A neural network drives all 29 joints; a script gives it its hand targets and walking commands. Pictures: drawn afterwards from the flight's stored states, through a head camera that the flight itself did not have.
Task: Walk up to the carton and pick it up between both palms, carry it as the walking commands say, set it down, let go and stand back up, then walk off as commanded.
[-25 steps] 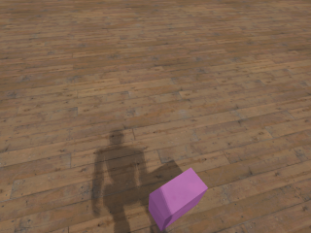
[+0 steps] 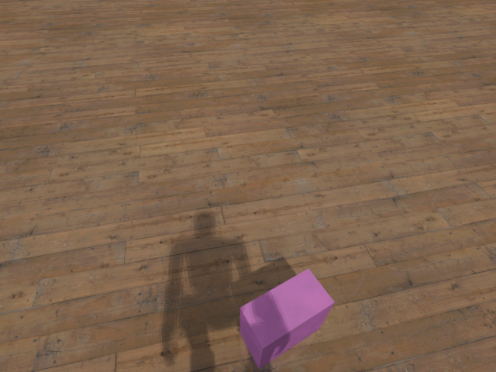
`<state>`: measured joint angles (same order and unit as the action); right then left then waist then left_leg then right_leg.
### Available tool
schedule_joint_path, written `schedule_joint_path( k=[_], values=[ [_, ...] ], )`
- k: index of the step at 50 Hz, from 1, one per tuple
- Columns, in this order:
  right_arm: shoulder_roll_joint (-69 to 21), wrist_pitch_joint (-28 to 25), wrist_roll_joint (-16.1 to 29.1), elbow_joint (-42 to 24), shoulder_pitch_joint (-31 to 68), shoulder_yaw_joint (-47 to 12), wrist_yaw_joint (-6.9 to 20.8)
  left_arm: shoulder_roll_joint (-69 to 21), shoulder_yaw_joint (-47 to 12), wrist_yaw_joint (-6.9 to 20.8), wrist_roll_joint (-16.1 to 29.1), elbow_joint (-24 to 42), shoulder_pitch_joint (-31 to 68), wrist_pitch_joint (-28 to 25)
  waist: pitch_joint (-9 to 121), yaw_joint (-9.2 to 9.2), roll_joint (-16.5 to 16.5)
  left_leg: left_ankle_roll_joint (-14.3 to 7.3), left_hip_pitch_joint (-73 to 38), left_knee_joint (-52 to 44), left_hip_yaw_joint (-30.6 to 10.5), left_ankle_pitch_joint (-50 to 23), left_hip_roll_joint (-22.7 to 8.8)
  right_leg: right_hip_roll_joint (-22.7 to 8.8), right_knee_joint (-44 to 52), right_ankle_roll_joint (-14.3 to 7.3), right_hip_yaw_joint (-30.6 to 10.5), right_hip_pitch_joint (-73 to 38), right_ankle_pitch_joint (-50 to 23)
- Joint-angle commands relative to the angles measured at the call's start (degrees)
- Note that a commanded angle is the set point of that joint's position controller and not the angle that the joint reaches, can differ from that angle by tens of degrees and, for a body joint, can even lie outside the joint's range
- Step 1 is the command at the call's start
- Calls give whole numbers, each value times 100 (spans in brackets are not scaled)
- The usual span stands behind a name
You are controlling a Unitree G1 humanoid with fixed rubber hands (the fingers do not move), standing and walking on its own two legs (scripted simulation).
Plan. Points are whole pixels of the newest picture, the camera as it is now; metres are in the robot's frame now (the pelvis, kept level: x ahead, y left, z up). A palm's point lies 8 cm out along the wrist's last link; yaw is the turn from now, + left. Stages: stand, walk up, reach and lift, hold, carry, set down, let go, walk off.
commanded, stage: walk up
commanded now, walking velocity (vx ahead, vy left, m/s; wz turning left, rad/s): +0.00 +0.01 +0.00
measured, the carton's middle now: (283, 319) +0.44 -0.14 -0.64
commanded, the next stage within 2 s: none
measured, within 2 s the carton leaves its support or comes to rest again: neither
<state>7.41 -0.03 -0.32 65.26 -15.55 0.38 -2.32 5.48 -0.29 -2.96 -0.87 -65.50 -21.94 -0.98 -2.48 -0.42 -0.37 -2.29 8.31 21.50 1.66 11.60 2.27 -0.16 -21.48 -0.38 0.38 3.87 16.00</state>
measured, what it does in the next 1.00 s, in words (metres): lifts its left foot, turning right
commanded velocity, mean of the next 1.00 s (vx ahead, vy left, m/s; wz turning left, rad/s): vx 0.00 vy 0.01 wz -0.42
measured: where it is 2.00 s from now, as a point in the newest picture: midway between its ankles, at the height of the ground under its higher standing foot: outside the picture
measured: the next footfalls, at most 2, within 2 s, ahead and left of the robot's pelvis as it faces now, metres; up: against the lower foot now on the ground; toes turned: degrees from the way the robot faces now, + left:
left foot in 1.14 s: +0.11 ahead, +0.06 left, +0.00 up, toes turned -24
right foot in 1.44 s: +0.00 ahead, +0.00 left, +0.00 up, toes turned -48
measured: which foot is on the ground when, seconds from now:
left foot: down 0.00-0.52, up 0.54-1.00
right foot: down 0.00-1.00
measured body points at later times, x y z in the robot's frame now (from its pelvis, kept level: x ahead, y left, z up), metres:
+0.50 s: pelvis -0.03 -0.04 -0.02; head +0.01 -0.08 +0.43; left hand +0.08 +0.21 -0.14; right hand -0.06 -0.29 -0.19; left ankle +0.00 +0.09 -0.74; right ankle -0.06 -0.15 -0.73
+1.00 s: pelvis -0.01 -0.03 +0.00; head +0.02 -0.07 +0.45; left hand +0.09 +0.18 -0.14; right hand +0.00 -0.34 -0.13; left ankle +0.07 +0.07 -0.69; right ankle -0.06 -0.16 -0.74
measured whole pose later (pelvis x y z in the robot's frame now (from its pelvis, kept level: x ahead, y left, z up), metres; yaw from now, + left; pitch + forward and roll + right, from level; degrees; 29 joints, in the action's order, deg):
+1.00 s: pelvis -0.01 -0.03 +0.00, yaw -27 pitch +1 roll +3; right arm 15.8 3.9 -1.9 46.9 -6.5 5.1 -0.9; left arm 9.3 2.2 -1.0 -1.9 -54.0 -19.1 1.0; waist -4.1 -3.8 0.0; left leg 6.4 27.1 49.3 5.3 21.0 -1.1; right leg -0.8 -24.1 0.7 -9.0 13.2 12.1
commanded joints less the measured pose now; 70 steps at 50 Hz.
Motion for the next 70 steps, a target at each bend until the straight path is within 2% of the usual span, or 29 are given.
schedule_joint_path(
  k=[1, 11, 13, 16, 23, 24, 25, 26, 28, 30, 32, 36, 47, 52, 53, 54, 56, 58, 59, 60, 61, 63, 64, 65, 66, 67, 68, 69, 70],
  values=[
    [368, -34, -18, -58, -425, 47, -24, 593, 123, -27, -10, 159, -450, -56, -431, 83, 213, -50, -116, -228, -611, -726, -627, -616, 545, -188, -582, 725, -707],
    [1048, 80, -363, -562, -547, 404, -240, 1032, 373, 167, 24, 1172, 247, 155, -611, 325, -36, 21, -127, 397, -654, 1028, -1388, -645, -887, -276, -1110, 2707, -158],
    [1281, 50, -345, -589, -622, 408, -240, 831, 439, 191, 75, 1378, 398, 136, -129, 296, -792, -551, 35, -145, -1413, -192, -2283, 52, -2632, -12, -287, 2354, 623],
    [1308, -3, -334, -839, -144, 431, -252, 800, 479, 194, 92, 1430, -24, 190, 279, 177, -779, -806, 107, -190, -1271, -771, -2880, -207, -4038, 99, -254, 2506, 1154],
    [1350, 128, -185, -852, 221, 434, -111, 846, 402, 257, 151, 1277, -340, 251, 394, -288, -728, 254, 608, 951, 475, -605, -1714, -114, -435, 119, 474, 698, -610],
    [1149, 148, -198, -932, -19, 378, -78, 1092, 459, 230, 127, 1209, -384, 220, 579, -319, 354, 366, 840, 1708, 808, 150, -1157, -457, -148, 44, 125, 423, -1331],
    [973, 160, -185, -1316, -44, 262, -31, 1558, 575, 197, 86, 1207, -395, 198, 499, -384, 2109, 683, 1718, 2730, 715, 2214, -532, -1614, 121, -269, -1576, 270, -2927],
    [925, 190, -151, -1408, 212, 170, 12, 1654, 579, 202, 118, 1362, -275, 177, 387, -328, 2163, 857, 1725, 3342, -52, 2375, -577, -1920, 352, -679, -2242, 680, -3279],
    [1040, 199, -108, -1234, 287, 294, 48, 1428, 497, 205, 116, 1392, 102, 127, 1, -96, 1428, 995, 1623, 3533, -225, 1789, -615, -1533, 262, -715, -1697, 899, -3357],
    [968, 137, -102, -1439, 529, 385, 55, 1631, 563, 83, 61, 1376, 332, 133, -112, -197, 1788, 895, 2512, 3706, 241, 1631, -530, -1463, 201, -851, -1769, 198, -2984],
    [833, 103, -137, -1301, 281, 304, 128, 1471, 516, 25, 76, 1324, 312, 121, 255, -141, 1098, 943, 2428, 3938, 373, 1250, -631, -1511, 151, -739, -1237, -220, -2962],
    [1155, 246, -167, -1757, 602, 452, 86, 1519, 503, 86, 14, 1435, -172, -3, 381, -221, 449, 852, 2559, 4057, 339, 903, -538, -1496, -1, -680, -1939, -276, -3504],
    [1091, 268, -157, -2438, 1134, 533, 156, 1614, 534, 145, -144, 1513, 198, 131, 127, -274, 1234, 868, 2074, 2538, 336, 1083, -342, -1276, 508, -955, -2445, 568, -1318],
    [1114, 217, -181, -2166, 182, 525, 153, 1621, 547, 200, -174, 1640, 670, 223, 101, 273, 1269, 696, -65, 800, 508, 589, -140, -769, 190, -466, -2163, 2146, -8],
    [1144, 166, -252, -2056, -68, 486, 111, 1634, 581, 192, -260, 1589, 397, 270, 49, 196, 808, 598, -428, 647, 368, 521, -316, -671, -13, -287, -2260, 2561, 98],
    [1564, 376, -376, -2223, 385, 573, 317, 2036, 686, -118, -332, 1259, -332, 346, -292, -75, 62, 504, 754, 1426, 339, 728, -420, -1675, -11, -664, -2960, 1963, -71],
    [1391, 474, -377, -2544, 511, 498, 515, 2458, 804, -335, -324, 1157, -530, 468, -183, -158, 674, 384, 1272, 1727, -239, 1334, -549, -2212, -35, -967, -3590, 1627, -72],
    [1314, 404, -312, -2561, 158, 421, 418, 2184, 769, -292, -260, 1254, -408, 434, -101, 58, 933, 369, 247, 905, -410, 1014, -626, -1739, -598, -694, -3202, 2181, -579],
    [1566, 384, -308, -2562, 224, 492, 380, 1880, 594, -218, -231, 1293, -486, 403, 32, 180, 98, 377, -623, 516, -358, 167, -919, -893, -1034, -352, -2298, 3133, 185],
    [1734, 364, -312, -2497, -247, 491, 349, 1453, 526, -204, -170, 1442, -3, 453, 355, 480, -1213, 112, -1105, -340, -833, -1539, -1999, 289, -2880, 141, -558, 3740, 1795],
    [1683, 365, -230, -2504, -416, 418, 352, 1303, 588, -271, -125, 1467, -7, 537, 640, 498, -998, 156, -693, -371, -705, -2143, -2352, 42, -3989, 307, -360, 3446, 2221],
    [1526, 384, -226, -2536, -124, 367, 277, 1296, 627, -180, -85, 1456, -52, 643, 681, 282, -800, 705, -256, -551, -368, -1793, -2070, -139, -4398, 346, -368, 3077, 1867],
    [1445, 432, -224, -2572, 96, 367, 238, 1333, 667, -157, -124, 1256, -320, 672, 336, 33, -1010, 1776, 226, -861, 298, -2134, -1558, -97, -3986, 189, -34, 2657, 1655],
    [1640, 550, -181, -2889, 1015, 508, 248, 1599, 797, -197, -186, 846, -1441, 662, 107, -526, -1756, 3179, 1404, -1103, 1370, -3802, -869, 153, -3385, -58, 786, 1177, 2084],
    [1924, 621, -146, -3234, 2242, 700, 220, 2085, 1021, -215, -171, 216, -3378, 629, -13, -1573, -1842, 4439, 3083, -604, 2378, -4864, -234, 248, -2451, -408, 1435, -1136, 2495],
    [2140, 627, -83, -3623, 3187, 852, 215, 2580, 1102, -295, -99, -165, -4965, 574, 132, -2432, -3, 4879, 3634, 2279, 2726, -4634, 178, -393, -430, -776, 1145, -2220, 1901],
    [1818, 615, 6, -3352, 2243, 918, 219, 2641, 1050, -377, 36, 316, -3214, 461, 180, -1981, 4224, 2624, 4352, 7318, -4, 2406, -604, -2524, -289, -1225, -2175, -375, 196],
    [1390, 618, -125, -3787, 1750, 817, 322, 2447, 951, -464, -45, 1133, -1203, 350, -122, -1046, 3362, 1744, 4305, 8589, -1576, 3158, -1435, -3441, 178, -1419, -3595, 959, 854],
    [1348, 569, -190, -3541, 1066, 730, 377, 2239, 795, -501, -50, 1444, 345, 287, -232, -331, 1866, 1248, 3439, 8201, -2181, 2710, -1563, -3146, 472, -1099, -3553, 1822, 1560]
  ],
)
